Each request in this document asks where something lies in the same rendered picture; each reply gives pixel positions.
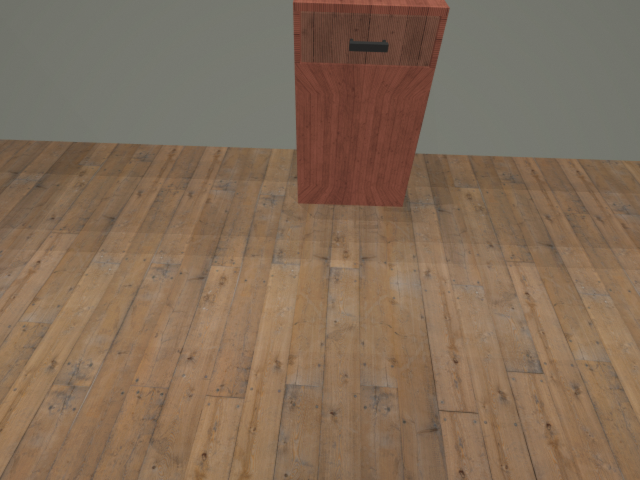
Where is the handle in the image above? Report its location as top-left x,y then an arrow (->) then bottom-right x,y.
349,39 -> 389,52

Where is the cabinet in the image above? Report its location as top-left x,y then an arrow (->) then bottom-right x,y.
293,0 -> 450,207

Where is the drawer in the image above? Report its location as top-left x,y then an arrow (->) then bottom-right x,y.
301,11 -> 440,66

